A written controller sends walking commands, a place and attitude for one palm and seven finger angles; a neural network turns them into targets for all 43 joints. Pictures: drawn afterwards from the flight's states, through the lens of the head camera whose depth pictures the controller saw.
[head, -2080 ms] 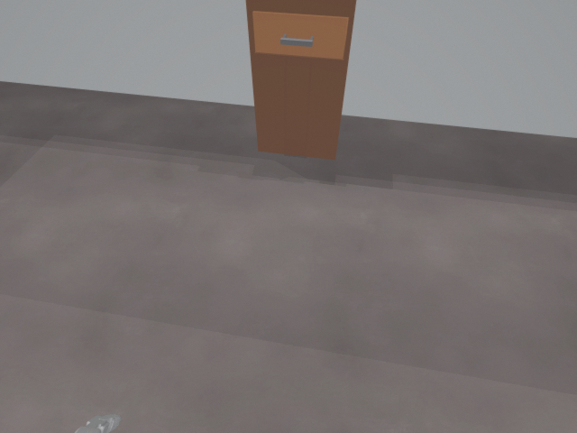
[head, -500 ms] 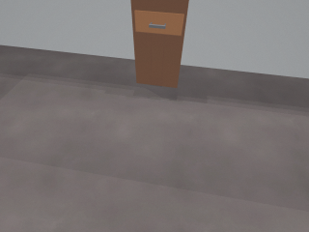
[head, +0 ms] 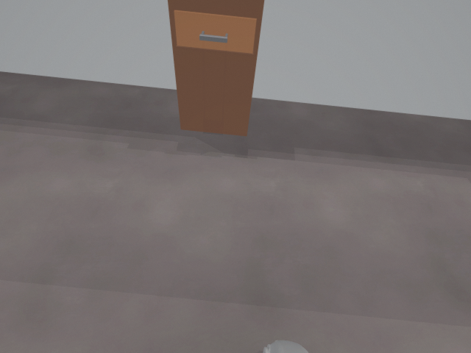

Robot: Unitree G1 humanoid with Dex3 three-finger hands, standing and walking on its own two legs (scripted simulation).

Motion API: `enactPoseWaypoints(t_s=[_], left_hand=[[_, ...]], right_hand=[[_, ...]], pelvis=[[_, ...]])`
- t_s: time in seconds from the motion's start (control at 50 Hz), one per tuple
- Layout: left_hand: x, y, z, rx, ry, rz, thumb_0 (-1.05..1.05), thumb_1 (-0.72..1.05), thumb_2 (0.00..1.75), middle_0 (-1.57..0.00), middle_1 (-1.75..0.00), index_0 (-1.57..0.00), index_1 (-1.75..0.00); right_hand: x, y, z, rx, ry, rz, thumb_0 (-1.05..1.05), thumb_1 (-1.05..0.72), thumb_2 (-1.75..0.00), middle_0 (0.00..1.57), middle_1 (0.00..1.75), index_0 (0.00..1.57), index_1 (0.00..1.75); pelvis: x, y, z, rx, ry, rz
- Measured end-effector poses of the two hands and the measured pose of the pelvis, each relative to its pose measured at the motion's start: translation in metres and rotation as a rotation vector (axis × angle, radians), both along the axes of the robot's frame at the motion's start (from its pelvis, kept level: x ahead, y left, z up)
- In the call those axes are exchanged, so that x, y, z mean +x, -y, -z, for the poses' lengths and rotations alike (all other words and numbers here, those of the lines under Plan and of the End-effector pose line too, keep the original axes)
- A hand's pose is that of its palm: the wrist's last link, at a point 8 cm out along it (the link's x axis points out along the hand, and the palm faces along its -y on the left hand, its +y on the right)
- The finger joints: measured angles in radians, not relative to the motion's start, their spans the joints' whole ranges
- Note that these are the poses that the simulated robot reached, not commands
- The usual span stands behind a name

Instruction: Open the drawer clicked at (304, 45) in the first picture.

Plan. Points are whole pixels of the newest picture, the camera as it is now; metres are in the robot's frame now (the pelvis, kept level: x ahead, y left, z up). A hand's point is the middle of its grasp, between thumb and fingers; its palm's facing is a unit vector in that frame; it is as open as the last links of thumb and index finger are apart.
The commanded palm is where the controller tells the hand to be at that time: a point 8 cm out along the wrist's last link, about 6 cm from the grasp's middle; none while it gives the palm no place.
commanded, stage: walk to a spot facing it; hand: left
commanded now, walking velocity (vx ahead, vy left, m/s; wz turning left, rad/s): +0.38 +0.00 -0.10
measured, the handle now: (214, 36) +1.46 +0.14 -0.13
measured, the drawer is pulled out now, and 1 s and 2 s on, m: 0.00 0.00 0.00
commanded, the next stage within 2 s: turn to face it in 1.20 s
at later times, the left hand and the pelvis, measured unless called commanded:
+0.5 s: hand (162, 308) +0.24 +0.16 -0.18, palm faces +0.03 -0.99 -0.17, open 7.2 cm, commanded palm none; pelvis +0.21 -0.02 +0.00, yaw +0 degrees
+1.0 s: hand (161, 211) +0.47 +0.20 -0.16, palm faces -0.05 -0.99 -0.15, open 7.3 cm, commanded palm none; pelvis +0.42 +0.03 +0.01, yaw -5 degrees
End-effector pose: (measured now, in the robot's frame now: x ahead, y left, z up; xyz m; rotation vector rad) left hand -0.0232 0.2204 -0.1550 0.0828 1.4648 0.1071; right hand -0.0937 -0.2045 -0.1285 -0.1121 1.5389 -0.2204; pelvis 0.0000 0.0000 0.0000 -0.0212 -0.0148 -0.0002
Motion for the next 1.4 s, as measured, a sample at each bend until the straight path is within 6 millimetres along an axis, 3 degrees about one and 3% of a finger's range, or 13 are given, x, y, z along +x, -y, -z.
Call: enactPoseWaypoints(t_s=[0.14,0.24,0.34,0.44,0.56,0.66,0.76,0.92,1.06,1.16,1.2,1.26,1.4], left_hand=[[0.162,-0.002,-0.006,0.054,0.215,0.096,0.01,0.93,0.9,-0.2,-0.3,-0.2,-0.3],[0.249,0.011,0.0,0.095,0.367,0.113,0.01,0.92,0.9,-0.2,-0.3,-0.2,-0.3],[0.262,0.023,-0.005,0.081,0.317,0.088,0.0,0.92,0.9,-0.2,-0.3,-0.2,-0.3],[0.256,0.02,-0.01,0.073,0.222,0.046,0.0,0.94,0.9,-0.2,-0.3,-0.2,-0.3],[0.252,0.007,-0.003,0.03,0.132,-0.025,0.0,0.93,0.9,-0.2,-0.3,-0.2,-0.3],[0.257,-0.013,0.014,-0.001,0.03,-0.078,0.0,0.92,0.9,-0.2,-0.3,-0.2,-0.3],[0.303,-0.033,0.002,0.003,-0.002,-0.039,0.01,0.91,0.9,-0.2,-0.3,-0.2,-0.3],[0.426,-0.043,-0.016,0.023,0.109,0.029,0.01,0.91,0.9,-0.19,-0.3,-0.2,-0.3],[0.55,-0.018,-0.02,0.031,0.188,0.153,0.0,0.91,0.9,-0.19,-0.3,-0.2,-0.3],[0.647,0.021,-0.017,0.041,0.28,0.25,0.01,0.91,0.9,-0.19,-0.3,-0.2,-0.3],[0.677,0.036,-0.012,0.051,0.344,0.254,0.0,0.91,0.9,-0.2,-0.3,-0.2,-0.3],[0.696,0.049,-0.014,0.051,0.37,0.232,0.0,0.91,0.9,-0.2,-0.3,-0.2,-0.3],[0.7,0.045,-0.028,0.096,0.306,0.174,-0.02,0.95,0.9,-0.2,-0.3,-0.21,-0.3]], right_hand=[[-0.014,-0.018,-0.007,0.068,-0.224,0.1,0.0,-0.9,-0.9,0.2,0.3,0.2,0.3],[0.029,0.004,0.014,0.082,-0.272,0.12,0.01,-0.9,-0.89,0.21,0.3,0.2,0.3],[0.152,0.041,0.025,0.024,-0.039,0.052,0.01,-0.9,-0.9,0.2,0.3,0.2,0.3],[0.288,0.057,0.012,-0.02,0.236,-0.021,0.01,-0.91,-0.9,0.2,0.3,0.19,0.29],[0.413,0.042,-0.011,-0.034,0.405,-0.126,0.0,-0.92,-0.9,0.2,0.29,0.19,0.29],[0.483,0.013,-0.011,-0.052,0.466,-0.187,0.0,-0.91,-0.9,0.2,0.3,0.19,0.29],[0.487,-0.006,-0.012,-0.059,0.42,-0.108,-0.01,-0.93,-0.9,0.2,0.3,0.2,0.3],[0.447,-0.009,-0.012,-0.059,0.182,0.01,-0.01,-0.94,-0.9,0.2,0.3,0.2,0.3],[0.419,-0.028,-0.003,0.025,-0.013,0.151,0.0,-0.92,-0.9,0.2,0.3,0.2,0.3],[0.421,-0.031,0.01,0.095,-0.135,0.236,0.0,-0.91,-0.9,0.2,0.3,0.2,0.3],[0.431,-0.025,0.019,0.122,-0.17,0.249,0.0,-0.91,-0.9,0.2,0.3,0.2,0.3],[0.473,-0.003,0.027,0.114,-0.135,0.235,0.01,-0.91,-0.9,0.2,0.3,0.2,0.3],[0.625,0.052,0.021,0.028,0.168,0.134,0.01,-0.91,-0.9,0.2,0.3,0.19,0.29]], pelvis=[[0.058,0.012,0.008,0.0,-0.003,0.025],[0.112,0.032,0.028,0.008,0.015,0.022],[0.147,0.035,0.016,-0.009,0.022,0.01],[0.186,0.03,0.003,-0.019,0.011,0.006],[0.238,0.012,-0.001,-0.032,0.008,-0.001],[0.286,-0.015,0.01,-0.027,0.014,-0.004],[0.322,-0.03,0.0,-0.009,0.013,0.022],[0.385,-0.035,-0.014,0.008,-0.002,0.067],[0.444,-0.017,-0.009,0.023,0.002,0.117],[0.493,0.011,0.007,0.025,0.004,0.147],[0.513,0.025,0.017,0.034,0.006,0.149],[0.532,0.036,0.016,0.02,0.018,0.146],[0.573,0.045,-0.001,0.008,0.007,0.128]])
